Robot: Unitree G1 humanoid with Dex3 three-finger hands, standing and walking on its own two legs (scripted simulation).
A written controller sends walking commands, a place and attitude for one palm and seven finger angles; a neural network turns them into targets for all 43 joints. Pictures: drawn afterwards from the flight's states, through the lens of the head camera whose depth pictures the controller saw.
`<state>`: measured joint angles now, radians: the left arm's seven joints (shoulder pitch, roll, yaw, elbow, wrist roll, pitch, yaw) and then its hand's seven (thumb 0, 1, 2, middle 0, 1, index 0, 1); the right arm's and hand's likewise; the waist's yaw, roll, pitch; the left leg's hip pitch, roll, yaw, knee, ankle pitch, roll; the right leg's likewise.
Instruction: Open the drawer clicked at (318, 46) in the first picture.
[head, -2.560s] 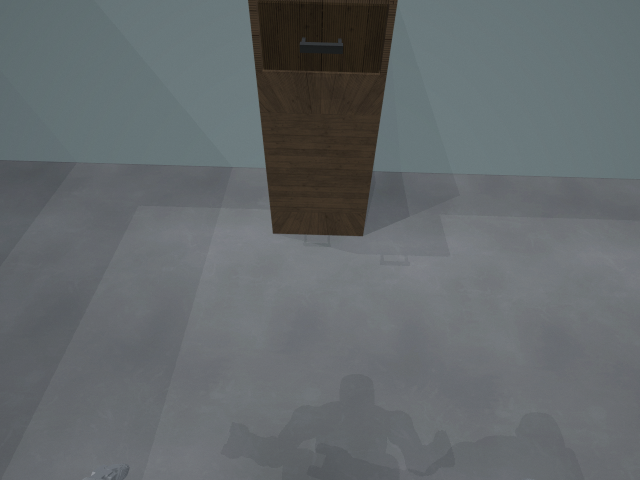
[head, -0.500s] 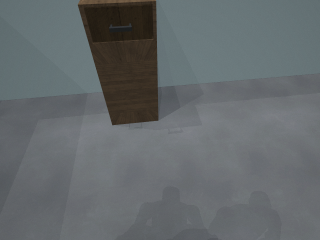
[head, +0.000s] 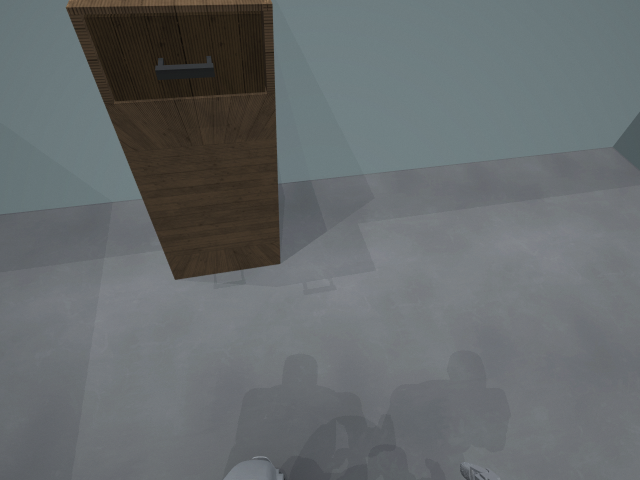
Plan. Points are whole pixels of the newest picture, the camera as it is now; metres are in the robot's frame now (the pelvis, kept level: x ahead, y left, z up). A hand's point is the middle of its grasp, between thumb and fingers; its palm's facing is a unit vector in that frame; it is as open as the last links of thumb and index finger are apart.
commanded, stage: walk to a spot facing it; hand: left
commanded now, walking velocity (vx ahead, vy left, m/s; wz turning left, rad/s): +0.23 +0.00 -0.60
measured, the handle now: (185, 66) +0.86 +0.40 +0.06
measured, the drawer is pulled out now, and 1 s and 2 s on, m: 0.00 0.00 0.00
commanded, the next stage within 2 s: turn to face it in 0.46 s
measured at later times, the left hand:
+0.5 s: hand (212, 380) +0.27 +0.20 -0.15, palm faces -0.27 -0.95 -0.17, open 7.4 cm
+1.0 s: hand (227, 364) +0.31 +0.19 -0.17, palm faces -0.17 -0.97 -0.16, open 7.3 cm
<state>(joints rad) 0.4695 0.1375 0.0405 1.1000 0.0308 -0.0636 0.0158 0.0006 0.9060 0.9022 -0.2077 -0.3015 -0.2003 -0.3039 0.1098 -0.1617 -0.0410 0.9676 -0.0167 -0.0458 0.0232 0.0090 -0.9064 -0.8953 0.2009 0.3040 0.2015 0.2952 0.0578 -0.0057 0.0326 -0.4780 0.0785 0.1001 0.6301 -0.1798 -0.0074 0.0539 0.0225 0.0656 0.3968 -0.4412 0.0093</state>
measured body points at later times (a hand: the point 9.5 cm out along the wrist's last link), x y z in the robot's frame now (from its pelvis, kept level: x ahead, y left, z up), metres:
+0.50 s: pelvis +0.13 +0.05 +0.01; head +0.15 +0.06 +0.46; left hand +0.29 +0.25 -0.14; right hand +0.04 -0.17 -0.13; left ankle +0.12 +0.10 -0.72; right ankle +0.14 -0.10 -0.66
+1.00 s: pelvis +0.17 +0.04 -0.01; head +0.19 +0.06 +0.44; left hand +0.32 +0.24 -0.16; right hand +0.14 -0.20 -0.14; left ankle +0.21 +0.13 -0.73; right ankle +0.14 -0.09 -0.72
